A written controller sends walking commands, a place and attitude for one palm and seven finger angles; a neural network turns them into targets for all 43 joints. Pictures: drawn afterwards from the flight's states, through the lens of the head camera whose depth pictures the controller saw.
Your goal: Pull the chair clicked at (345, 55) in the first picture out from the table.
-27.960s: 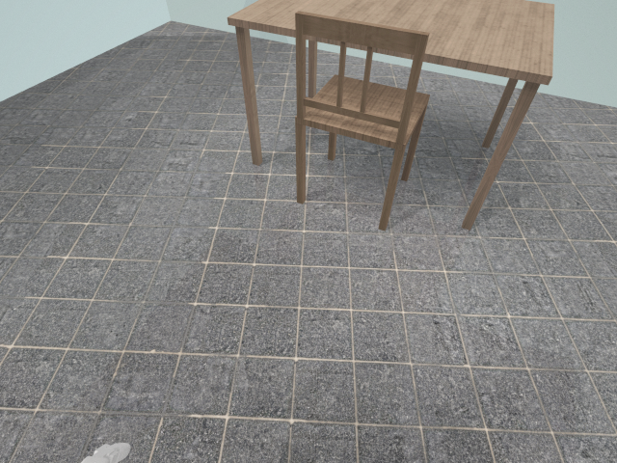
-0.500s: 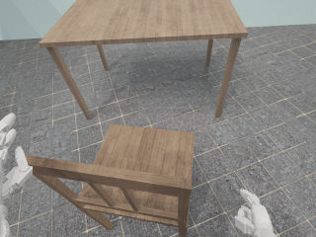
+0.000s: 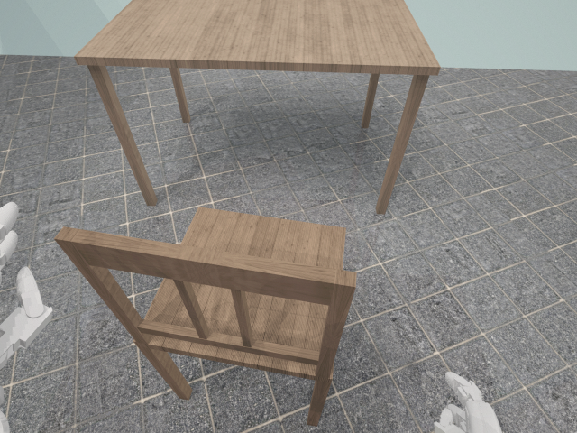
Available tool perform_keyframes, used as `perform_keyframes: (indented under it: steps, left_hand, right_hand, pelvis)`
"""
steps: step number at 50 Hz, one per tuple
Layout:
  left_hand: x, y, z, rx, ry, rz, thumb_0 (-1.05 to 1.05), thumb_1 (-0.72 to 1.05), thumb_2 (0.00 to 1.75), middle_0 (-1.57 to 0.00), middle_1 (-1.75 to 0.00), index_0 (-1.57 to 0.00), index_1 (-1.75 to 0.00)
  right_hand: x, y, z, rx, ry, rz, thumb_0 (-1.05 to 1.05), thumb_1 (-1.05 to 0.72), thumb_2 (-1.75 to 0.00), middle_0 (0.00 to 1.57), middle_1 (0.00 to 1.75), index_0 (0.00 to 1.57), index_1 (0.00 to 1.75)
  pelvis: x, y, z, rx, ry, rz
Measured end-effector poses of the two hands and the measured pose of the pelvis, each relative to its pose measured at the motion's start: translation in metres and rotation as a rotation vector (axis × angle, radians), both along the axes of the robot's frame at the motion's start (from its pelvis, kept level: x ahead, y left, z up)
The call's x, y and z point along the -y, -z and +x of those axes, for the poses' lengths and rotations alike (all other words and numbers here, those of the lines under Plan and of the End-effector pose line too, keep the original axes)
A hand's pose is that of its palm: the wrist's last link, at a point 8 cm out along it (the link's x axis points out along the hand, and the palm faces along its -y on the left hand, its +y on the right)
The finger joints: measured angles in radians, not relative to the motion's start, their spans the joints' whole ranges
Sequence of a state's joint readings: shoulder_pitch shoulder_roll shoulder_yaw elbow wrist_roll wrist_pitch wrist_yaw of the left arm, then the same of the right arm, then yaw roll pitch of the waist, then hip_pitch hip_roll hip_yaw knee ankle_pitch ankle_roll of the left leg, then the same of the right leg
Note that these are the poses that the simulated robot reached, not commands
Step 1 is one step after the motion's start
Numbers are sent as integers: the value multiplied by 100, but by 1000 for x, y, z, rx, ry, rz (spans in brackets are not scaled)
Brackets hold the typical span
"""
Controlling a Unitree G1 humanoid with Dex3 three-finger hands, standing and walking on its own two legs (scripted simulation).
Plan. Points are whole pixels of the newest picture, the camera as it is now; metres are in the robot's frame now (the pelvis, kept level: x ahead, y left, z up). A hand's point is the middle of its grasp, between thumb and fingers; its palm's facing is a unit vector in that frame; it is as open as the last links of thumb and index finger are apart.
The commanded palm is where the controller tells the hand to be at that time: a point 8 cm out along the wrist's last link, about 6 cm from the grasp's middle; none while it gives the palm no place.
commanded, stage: step back with the hand held close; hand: left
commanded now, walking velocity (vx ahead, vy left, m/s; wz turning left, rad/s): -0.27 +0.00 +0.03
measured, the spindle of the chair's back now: (193, 308) +0.33 +0.20 -0.10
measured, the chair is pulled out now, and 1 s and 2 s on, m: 0.70 0.70 0.70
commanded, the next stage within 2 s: stop stepping back and stand still in 0.52 s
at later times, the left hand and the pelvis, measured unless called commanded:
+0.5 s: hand out of the picture +0.13 +0.28 +0.17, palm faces +0.48 -0.73 -0.48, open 7.4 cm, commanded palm +0.06 +0.32 +0.18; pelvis -0.06 +0.00 -0.01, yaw +5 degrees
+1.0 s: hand out of the picture +0.08 +0.23 +0.17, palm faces +0.36 -0.79 -0.50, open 7.4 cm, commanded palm +0.03 +0.27 +0.18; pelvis -0.12 -0.03 +0.00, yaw -2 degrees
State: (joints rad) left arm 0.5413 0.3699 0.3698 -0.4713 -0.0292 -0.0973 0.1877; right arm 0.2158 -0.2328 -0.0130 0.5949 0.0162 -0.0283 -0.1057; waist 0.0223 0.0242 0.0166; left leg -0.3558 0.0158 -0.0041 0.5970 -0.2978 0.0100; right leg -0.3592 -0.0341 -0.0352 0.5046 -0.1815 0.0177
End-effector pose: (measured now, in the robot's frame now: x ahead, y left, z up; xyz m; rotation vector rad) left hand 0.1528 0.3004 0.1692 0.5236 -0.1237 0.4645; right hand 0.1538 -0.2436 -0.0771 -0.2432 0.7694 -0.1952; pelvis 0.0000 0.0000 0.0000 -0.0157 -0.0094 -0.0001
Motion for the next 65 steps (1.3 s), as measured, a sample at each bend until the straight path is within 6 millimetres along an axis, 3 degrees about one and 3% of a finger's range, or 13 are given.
perform_keyframes:
  steps: [10,15,19,26,31,36,41,47,52,58,65]
  left_hand:
    - [-8,-32,-30,118,51,183,1,88,90,-21,-30,-21,-30]
    - [-8,-26,-56,84,-14,193,1,88,90,-21,-30,-21,-30]
    - [-3,-14,-68,46,-40,110,1,88,90,-21,-30,-21,-30]
    - [-10,-20,-67,122,47,121,1,88,90,-21,-30,-22,-30]
    - [-10,-28,-70,111,90,138,1,88,90,-21,-30,-21,-30]
    - [14,-35,-83,80,156,134,1,89,90,-21,-30,-21,-30]
    - [36,-32,-94,37,182,168,1,88,90,-21,-30,-22,-30]
    - [37,-27,-105,32,154,112,1,88,90,-21,-30,-22,-30]
    - [33,-19,-112,52,141,66,1,88,90,-21,-30,-22,-30]
    - [32,-12,-116,58,132,37,1,88,90,-21,-30,-22,-30]
    - [31,-19,-119,60,151,63,1,88,90,-21,-30,-22,-30]
  right_hand:
    - [-16,4,-25,50,-28,26,1,-90,-90,20,30,20,30]
    - [-20,23,-27,24,-81,65,1,-90,-90,20,30,20,30]
    - [-18,27,-32,-26,-121,58,1,-90,-90,20,30,20,30]
    - [-20,8,-38,-8,-114,-19,1,-90,-90,20,30,20,30]
    - [-27,-9,-50,62,-83,19,1,-90,-90,20,30,20,30]
    - [-22,-10,-75,79,-50,86,1,-90,-90,20,30,20,30]
    - [-1,10,-111,37,-16,104,0,-90,-90,20,30,20,30]
    - [33,12,-165,-36,91,53,1,-90,-90,20,30,20,30]
    - [51,2,-193,-40,146,-5,1,-90,-90,20,30,20,30]
    - [50,-7,-195,-11,128,-24,1,-90,-90,20,30,20,30]
    - [26,-10,-172,31,70,14,1,-90,-90,20,30,20,30]
  pelvis:
    - [-1,10,-25,11,-64,-19]
    - [5,15,-36,1,-86,-28]
    - [6,11,-46,-13,-67,8]
    - [-5,8,-65,-45,-83,32]
    - [-3,-2,-83,-36,-39,0]
    - [5,-5,-99,-41,17,-17]
    - [20,2,-116,-20,26,-26]
    - [25,-1,-122,-5,42,-6]
    - [25,-5,-126,14,41,3]
    - [24,-7,-134,10,36,-9]
    - [21,-8,-136,8,38,-10]
